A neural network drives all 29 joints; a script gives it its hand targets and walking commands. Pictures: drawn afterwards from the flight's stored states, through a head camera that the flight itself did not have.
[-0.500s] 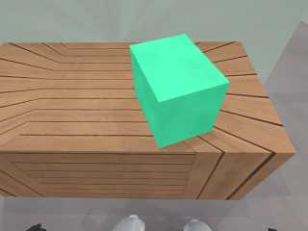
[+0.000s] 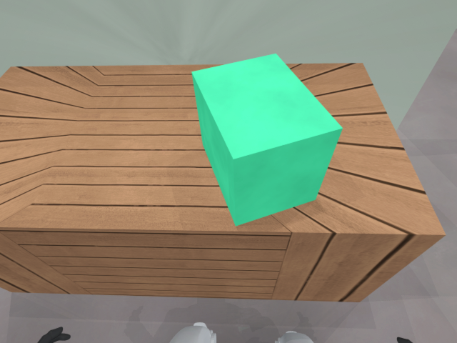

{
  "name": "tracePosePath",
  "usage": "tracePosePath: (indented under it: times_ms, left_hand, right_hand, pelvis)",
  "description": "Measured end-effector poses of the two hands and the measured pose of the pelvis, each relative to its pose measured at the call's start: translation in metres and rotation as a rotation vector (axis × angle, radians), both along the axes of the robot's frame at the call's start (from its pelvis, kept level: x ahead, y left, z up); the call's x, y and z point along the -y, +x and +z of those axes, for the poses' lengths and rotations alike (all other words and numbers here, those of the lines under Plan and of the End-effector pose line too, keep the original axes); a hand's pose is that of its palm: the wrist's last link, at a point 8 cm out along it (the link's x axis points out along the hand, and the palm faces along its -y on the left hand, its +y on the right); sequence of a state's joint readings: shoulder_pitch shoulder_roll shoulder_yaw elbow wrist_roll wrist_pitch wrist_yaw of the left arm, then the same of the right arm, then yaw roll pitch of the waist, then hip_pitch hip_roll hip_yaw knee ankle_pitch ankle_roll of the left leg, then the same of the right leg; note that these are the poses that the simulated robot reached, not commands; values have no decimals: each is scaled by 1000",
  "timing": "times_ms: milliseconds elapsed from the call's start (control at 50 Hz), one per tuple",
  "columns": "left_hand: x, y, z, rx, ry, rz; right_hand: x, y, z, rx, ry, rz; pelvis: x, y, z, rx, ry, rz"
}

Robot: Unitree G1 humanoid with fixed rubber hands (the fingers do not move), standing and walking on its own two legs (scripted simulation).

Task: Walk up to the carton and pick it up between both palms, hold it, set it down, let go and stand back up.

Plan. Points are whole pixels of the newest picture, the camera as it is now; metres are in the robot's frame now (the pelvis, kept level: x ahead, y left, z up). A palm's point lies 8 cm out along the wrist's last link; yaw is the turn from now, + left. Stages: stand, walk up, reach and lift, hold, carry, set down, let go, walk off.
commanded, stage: walk up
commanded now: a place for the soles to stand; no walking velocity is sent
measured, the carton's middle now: (256, 138) +0.57 -0.06 -0.01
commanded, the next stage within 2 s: reach and lift in 0.54 s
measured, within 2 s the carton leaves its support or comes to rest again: neither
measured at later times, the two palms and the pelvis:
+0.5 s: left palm out of the picture +0.11 +0.33 -0.05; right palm out of the picture +0.09 -0.32 -0.10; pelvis +0.00 +0.00 +0.00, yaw +0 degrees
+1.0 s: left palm (100, 309) +0.20 +0.23 -0.03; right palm (445, 334) +0.15 -0.35 -0.07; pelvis +0.00 -0.04 +0.01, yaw -2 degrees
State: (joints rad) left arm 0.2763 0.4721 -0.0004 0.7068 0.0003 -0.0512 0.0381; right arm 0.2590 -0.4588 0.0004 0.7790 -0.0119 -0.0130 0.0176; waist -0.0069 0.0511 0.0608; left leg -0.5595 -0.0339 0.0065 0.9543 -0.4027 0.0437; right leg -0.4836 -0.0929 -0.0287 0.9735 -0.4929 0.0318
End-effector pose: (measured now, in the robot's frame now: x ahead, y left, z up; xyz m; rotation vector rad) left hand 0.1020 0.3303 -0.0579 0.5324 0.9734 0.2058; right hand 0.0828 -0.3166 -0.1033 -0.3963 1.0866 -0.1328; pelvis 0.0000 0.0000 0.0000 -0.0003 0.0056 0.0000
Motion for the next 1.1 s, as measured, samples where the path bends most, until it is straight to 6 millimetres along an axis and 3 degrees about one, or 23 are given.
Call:
tracePosePath:
  times_ms: [120, 460, 580, 620, 680, 760, 840, 900, 980, 1100]
  left_hand:
    - [6, 9, 1, -1, 2, -17]
    - [5, 2, 5, 36, 4, 9]
    - [1, 13, 3, 31, -1, -21]
    - [2, 16, -4, -52, -1, 25]
    - [18, 30, -17, -142, -29, 65]
    - [56, 63, -24, -125, -96, 39]
    - [89, 95, -11, 4, -150, 6]
    - [100, 106, 4, 76, -156, 16]
    - [101, 100, 22, 115, -141, 63]
    - [106, 57, 26, 86, -130, 138]
  right_hand:
    - [5, -2, -1, -8, 2, -16]
    - [5, 9, 1, 19, 3, 6]
    - [0, 0, 2, 21, 0, -14]
    - [3, -4, -4, 24, 4, -3]
    - [8, -6, -9, 23, 17, 1]
    - [18, 6, -4, 107, 20, 0]
    - [23, 23, 4, 173, 32, 31]
    - [27, 43, 14, 238, 48, 44]
    - [32, 67, 26, 292, 77, 44]
    - [38, 82, 35, 312, 116, 57]
  pelvis:
    - [4, 4, 0, -5, 3, -3]
    - [6, 2, 0, -2, 4, -6]
    - [-1, 2, 0, -2, 0, -7]
    - [0, 0, 0, 1, 0, -8]
    - [2, -6, -1, 11, -5, -16]
    - [7, -10, -1, 19, -6, -25]
    - [15, -6, 0, 14, -4, -36]
    - [23, -1, 4, 1, 5, -38]
    - [34, 4, 12, -13, 22, -39]
    - [51, 4, 22, -14, 48, -39]
